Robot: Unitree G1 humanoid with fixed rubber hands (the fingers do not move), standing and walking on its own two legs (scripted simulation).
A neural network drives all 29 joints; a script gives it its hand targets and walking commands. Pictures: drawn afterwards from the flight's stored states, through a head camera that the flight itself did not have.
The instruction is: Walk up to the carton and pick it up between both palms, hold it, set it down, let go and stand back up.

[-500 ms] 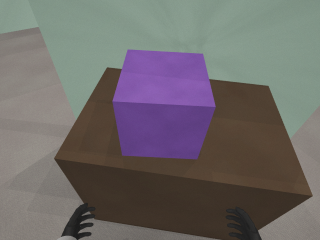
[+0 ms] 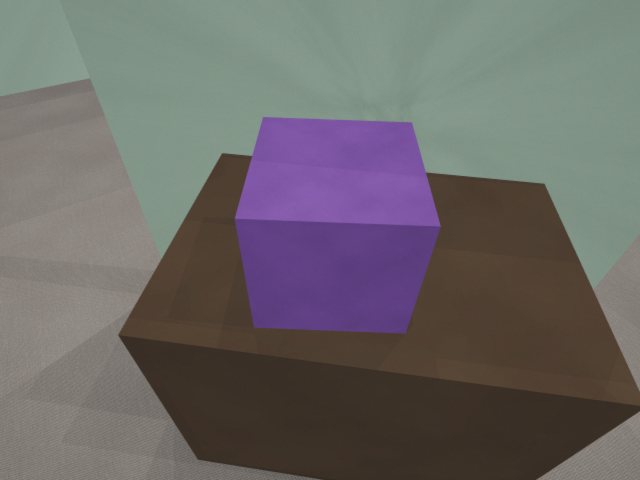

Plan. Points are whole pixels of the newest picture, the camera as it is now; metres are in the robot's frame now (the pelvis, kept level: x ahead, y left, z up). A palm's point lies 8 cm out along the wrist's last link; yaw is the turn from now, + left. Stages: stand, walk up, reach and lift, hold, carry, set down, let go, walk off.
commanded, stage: stand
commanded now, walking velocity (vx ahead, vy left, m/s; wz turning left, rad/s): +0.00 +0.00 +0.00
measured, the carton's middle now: (333, 224) +0.52 -0.01 +0.02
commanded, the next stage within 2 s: none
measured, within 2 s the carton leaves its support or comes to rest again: neither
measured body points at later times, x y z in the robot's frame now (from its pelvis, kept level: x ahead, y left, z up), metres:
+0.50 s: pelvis -0.01 +0.02 +0.00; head -0.03 +0.03 +0.45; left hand -0.05 +0.23 -0.16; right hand -0.04 -0.18 -0.16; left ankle -0.01 +0.12 -0.74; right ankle -0.02 -0.12 -0.74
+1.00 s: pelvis -0.02 +0.05 +0.00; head -0.04 +0.05 +0.45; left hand -0.07 +0.23 -0.17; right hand -0.06 -0.15 -0.16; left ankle -0.01 +0.12 -0.74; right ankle -0.02 -0.12 -0.74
